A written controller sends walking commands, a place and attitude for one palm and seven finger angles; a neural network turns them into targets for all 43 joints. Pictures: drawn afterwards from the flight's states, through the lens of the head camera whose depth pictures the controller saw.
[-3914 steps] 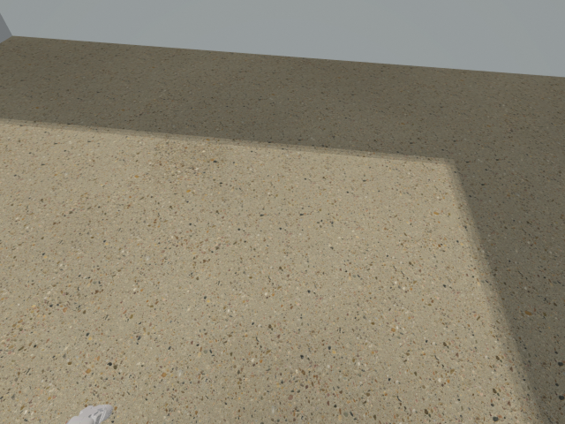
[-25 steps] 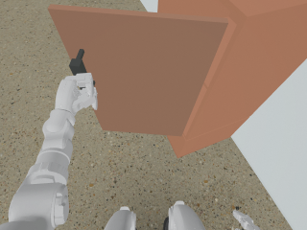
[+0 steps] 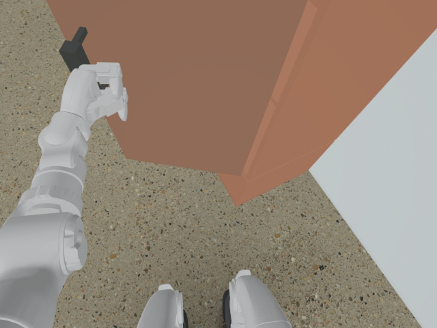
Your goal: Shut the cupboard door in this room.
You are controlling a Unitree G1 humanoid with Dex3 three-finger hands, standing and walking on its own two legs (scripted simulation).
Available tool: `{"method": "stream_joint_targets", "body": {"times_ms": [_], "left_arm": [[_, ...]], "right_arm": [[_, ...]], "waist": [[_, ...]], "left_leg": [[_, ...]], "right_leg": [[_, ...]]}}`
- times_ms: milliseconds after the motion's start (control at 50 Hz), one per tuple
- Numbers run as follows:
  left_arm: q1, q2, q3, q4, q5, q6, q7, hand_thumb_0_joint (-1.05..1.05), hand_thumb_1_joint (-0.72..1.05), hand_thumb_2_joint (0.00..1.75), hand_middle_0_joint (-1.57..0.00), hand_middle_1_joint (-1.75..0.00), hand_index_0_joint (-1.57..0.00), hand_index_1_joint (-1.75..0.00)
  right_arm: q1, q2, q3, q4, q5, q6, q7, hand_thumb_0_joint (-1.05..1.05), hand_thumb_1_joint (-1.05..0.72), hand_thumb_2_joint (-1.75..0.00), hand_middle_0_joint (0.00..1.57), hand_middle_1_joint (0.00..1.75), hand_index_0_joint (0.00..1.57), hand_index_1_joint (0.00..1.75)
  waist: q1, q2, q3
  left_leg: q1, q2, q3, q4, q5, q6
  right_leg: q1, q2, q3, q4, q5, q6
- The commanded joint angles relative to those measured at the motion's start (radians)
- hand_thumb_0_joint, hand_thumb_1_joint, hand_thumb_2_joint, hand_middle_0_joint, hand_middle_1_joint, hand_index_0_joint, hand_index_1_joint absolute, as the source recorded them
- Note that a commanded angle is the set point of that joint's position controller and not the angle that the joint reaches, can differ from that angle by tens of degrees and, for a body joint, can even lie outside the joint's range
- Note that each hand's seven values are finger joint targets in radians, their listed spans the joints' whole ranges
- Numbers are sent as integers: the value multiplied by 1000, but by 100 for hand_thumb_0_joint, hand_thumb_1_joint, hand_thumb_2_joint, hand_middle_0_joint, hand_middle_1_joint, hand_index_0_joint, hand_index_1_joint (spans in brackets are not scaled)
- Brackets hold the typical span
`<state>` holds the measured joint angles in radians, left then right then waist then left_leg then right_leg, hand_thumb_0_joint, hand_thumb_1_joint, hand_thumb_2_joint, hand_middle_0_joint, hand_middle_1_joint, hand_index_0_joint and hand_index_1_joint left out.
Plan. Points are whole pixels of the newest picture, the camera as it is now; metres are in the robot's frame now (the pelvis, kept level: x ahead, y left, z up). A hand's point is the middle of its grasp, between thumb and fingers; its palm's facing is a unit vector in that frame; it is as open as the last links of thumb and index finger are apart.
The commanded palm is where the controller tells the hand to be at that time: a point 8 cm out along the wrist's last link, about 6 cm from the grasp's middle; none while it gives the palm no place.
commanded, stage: push the door shut along its arc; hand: left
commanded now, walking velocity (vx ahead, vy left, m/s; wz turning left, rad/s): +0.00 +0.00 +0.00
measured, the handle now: (90, 70) +0.58 +0.19 +0.06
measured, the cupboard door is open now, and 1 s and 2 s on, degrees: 55 42 37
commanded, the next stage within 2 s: pull the fist back off the door in 0.92 s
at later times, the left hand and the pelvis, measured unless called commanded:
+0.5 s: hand (139, 75) +0.55 +0.10 +0.08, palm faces -0.36 -0.93 -0.03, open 3.0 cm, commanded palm +0.56 +0.14 +0.06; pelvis +0.00 +0.00 -0.02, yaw -2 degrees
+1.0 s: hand (152, 59) +0.59 +0.08 +0.08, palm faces -0.42 -0.91 -0.02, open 3.3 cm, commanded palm +0.62 +0.08 +0.06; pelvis -0.01 +0.00 -0.04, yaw -2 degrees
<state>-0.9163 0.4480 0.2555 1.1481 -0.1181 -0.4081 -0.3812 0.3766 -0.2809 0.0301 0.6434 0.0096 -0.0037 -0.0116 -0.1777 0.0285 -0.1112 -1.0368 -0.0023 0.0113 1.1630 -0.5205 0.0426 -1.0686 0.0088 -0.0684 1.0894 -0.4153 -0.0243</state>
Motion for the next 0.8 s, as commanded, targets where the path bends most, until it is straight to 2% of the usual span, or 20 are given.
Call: {"method": "stream_joint_targets", "body": {"times_ms": [0,40,80,100,140,180,220,240,300,340,360,380,420,440,480,500,560,600,700,780], "left_arm": [[-526,198,39,-198,-22,-46,-11,0,90,90,-130,-150,-130,-150],[-562,206,31,-173,-7,-37,-12,0,90,90,-130,-150,-130,-150],[-596,204,23,-175,1,-31,-12,0,90,90,-130,-150,-130,-150],[-619,208,25,-178,-4,-34,-17,0,90,90,-130,-150,-130,-150],[-620,267,68,-157,1,-20,-23,0,90,90,-130,-150,-130,-150],[-602,270,69,-115,9,1,-30,0,90,90,-130,-150,-130,-150],[-651,260,53,-138,11,4,-39,0,90,90,-130,-150,-130,-150],[-630,295,80,-119,15,11,-40,0,90,90,-130,-150,-130,-150],[-646,300,85,-148,13,20,-52,0,90,90,-130,-150,-130,-150],[-640,316,88,-119,21,39,-62,0,90,90,-130,-150,-130,-150],[-664,308,73,-111,25,49,-66,0,90,90,-130,-150,-130,-150],[-683,325,78,-122,30,52,-67,0,90,90,-130,-150,-130,-150],[-701,326,80,-133,24,54,-74,0,90,90,-130,-150,-130,-150],[-727,316,67,-123,23,59,-78,0,90,90,-130,-150,-130,-150],[-752,313,54,-128,26,65,-85,0,90,90,-130,-150,-130,-150],[-784,263,17,-145,18,63,-90,0,90,90,-130,-150,-130,-150],[-849,284,16,-93,24,84,-92,0,90,90,-130,-150,-130,-150],[-893,271,0,-108,21,82,-99,0,90,90,-130,-150,-130,-150],[-945,214,-43,-73,28,99,-103,0,90,90,-130,-150,-130,-150],[-1007,241,-43,-31,49,123,-95,0,90,90,-130,-150,-130,-150]], "right_arm": [[148,-177,-62,-70,-2,-20,-9,0,-90,-90,20,30,20,30],[150,-179,-61,-62,-3,-18,-8,0,-90,-90,20,30,20,30],[155,-180,-60,-64,-5,-20,-6,0,-90,-90,20,30,20,30],[163,-179,-58,-65,-5,-23,-7,0,-90,-90,20,30,20,30],[168,-185,-57,-65,-8,-22,-8,0,-90,-90,20,30,20,30],[172,-183,-53,-71,-8,-21,-6,0,-90,-90,20,30,20,30],[179,-183,-54,-68,-10,-24,-7,0,-90,-90,20,30,20,30],[183,-186,-54,-70,-11,-22,-8,0,-90,-90,20,30,20,30],[193,-182,-54,-81,-12,-23,-7,0,-90,-90,20,30,20,30],[194,-185,-54,-76,-11,-20,-8,0,-90,-90,20,30,20,30],[196,-183,-53,-71,-11,-20,-11,0,-90,-90,20,30,20,30],[203,-185,-53,-71,-12,-21,-12,0,-90,-90,20,30,20,30],[208,-187,-54,-67,-12,-25,-14,0,-90,-90,20,30,20,30],[208,-186,-54,-61,-13,-28,-16,0,-90,-90,20,30,20,30],[213,-186,-54,-56,-13,-33,-18,0,-90,-90,20,30,20,30],[215,-182,-55,-54,-12,-39,-20,0,-90,-90,20,30,20,30],[222,-192,-52,-24,-18,-48,-26,0,-90,-90,20,30,20,30],[229,-190,-50,-21,-18,-58,-29,0,-90,-90,20,30,20,30],[236,-194,-50,4,-29,-76,-30,0,-90,-90,20,30,20,30],[236,-201,-45,21,-34,-83,-31,0,-90,-90,20,30,20,30]], "waist": [[-36,111,-492],[-56,96,-467],[-67,96,-479],[-64,121,-502],[-59,114,-526],[-64,83,-511],[-73,116,-536],[-63,115,-538],[-64,132,-588],[-69,108,-573],[-82,96,-548],[-79,110,-551],[-81,127,-585],[-95,118,-567],[-100,124,-566],[-115,151,-576],[-143,137,-526],[-149,168,-562],[-174,218,-568],[-195,211,-544]], "left_leg": [[319,9,-94,-139,331,-12],[294,14,-92,-129,310,-9],[281,13,-92,-118,302,-5],[295,10,-93,-110,324,-6],[280,13,-91,-98,340,-6],[231,11,-83,-90,328,-1],[262,15,-89,-79,357,-3],[250,16,-86,-73,365,-4],[259,12,-80,-58,407,-1],[223,15,-73,-52,382,0],[198,15,-70,-49,360,3],[199,16,-74,-52,359,2],[234,17,-77,-44,389,1],[226,18,-78,-41,379,2],[216,16,-75,-39,363,4],[256,16,-82,-33,388,5],[224,21,-88,-23,336,6],[245,17,-94,-15,355,7],[306,24,-117,2,388,3],[244,22,-116,19,340,4]], "right_leg": [[212,23,44,-107,186,-17],[192,21,49,-110,178,-12],[186,23,52,-107,172,-11],[183,26,49,-96,183,-15],[203,26,54,-90,201,-14],[220,28,56,-89,206,-12],[194,30,52,-77,225,-12],[205,30,55,-75,235,-13],[228,34,54,-59,284,-16],[232,34,60,-65,278,-10],[231,35,61,-68,270,-8],[231,35,60,-67,265,-10],[217,37,58,-61,282,-12],[207,38,57,-64,276,-10],[208,38,59,-69,263,-11],[169,39,50,-61,270,-15],[121,41,49,-72,210,-10],[113,43,42,-59,218,-18],[8,46,22,-43,198,-24],[-8,47,23,-39,165,-22]]}}
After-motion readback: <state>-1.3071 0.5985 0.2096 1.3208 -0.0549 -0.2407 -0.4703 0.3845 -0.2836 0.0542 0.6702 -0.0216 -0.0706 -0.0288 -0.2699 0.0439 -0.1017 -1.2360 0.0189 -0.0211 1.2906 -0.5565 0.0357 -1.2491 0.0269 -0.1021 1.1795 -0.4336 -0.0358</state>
